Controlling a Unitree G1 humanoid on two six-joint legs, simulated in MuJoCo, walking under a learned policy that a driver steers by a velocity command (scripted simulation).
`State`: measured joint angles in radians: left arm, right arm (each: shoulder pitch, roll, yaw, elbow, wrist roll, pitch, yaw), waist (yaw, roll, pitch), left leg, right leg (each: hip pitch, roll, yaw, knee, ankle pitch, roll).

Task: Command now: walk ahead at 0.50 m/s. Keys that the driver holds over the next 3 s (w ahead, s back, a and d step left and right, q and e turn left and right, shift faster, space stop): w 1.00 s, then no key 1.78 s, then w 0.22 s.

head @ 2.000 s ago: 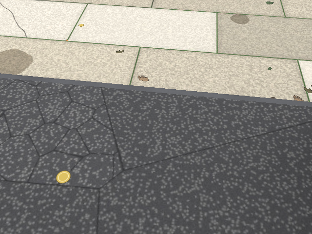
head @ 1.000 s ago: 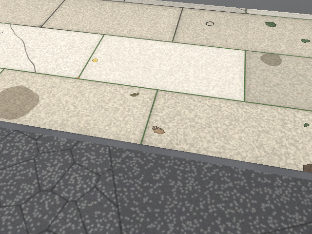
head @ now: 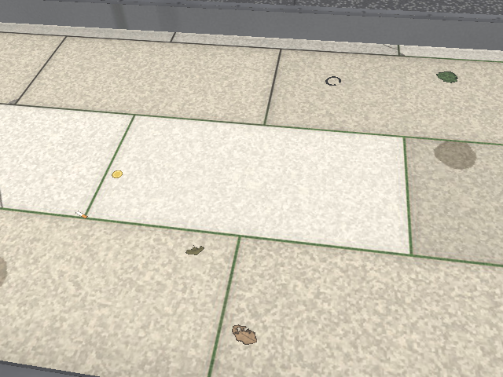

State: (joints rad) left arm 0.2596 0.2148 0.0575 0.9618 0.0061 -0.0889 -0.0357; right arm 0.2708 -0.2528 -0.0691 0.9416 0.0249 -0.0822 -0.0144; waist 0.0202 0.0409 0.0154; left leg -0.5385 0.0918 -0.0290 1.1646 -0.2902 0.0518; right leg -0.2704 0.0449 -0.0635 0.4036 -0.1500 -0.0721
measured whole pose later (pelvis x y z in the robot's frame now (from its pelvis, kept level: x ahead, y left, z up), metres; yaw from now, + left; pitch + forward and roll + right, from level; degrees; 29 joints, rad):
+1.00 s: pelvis +0.53 -0.01 -0.08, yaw +0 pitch +3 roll +4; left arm 0.03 0.25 0.06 0.85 -0.02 -0.07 -0.10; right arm 0.50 -0.24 -0.07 0.94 0.02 -0.06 -0.06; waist -0.10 -0.05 -0.02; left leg -0.05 0.04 0.05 0.76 -0.76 -0.07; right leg -0.61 -0.12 0.06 0.53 0.37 -0.05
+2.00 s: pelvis +0.77 -0.07 -0.17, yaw +0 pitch -1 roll +0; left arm 0.25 0.20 0.04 1.09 0.00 0.01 0.03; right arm 0.10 -0.20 -0.07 0.99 0.00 0.02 -0.02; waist 0.02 0.01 0.04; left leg -0.31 0.00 0.00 0.53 -0.20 0.01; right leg -0.09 -0.01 -0.08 0.49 -0.38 -0.01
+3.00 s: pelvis +0.80 -0.06 -0.17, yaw +0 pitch +0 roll +0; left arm 0.46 0.21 0.07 1.08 -0.02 -0.04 0.04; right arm 0.16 -0.22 -0.06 1.07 0.03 -0.03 0.00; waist 0.04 -0.03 0.00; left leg -0.43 0.04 0.06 0.81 -0.42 0.06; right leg -0.03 -0.02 -0.07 0.42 -0.40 0.00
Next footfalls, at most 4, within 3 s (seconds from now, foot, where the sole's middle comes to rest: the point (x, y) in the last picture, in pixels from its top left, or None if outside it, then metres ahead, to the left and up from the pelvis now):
0.38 left None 0.36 0.16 -0.78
1.06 right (336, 319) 0.74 -0.18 -0.94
1.42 left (264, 285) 0.86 0.04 -0.94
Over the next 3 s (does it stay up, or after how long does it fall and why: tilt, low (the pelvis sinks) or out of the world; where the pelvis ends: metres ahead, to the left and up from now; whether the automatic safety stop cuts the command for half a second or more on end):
stays up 0.80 -0.06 -0.17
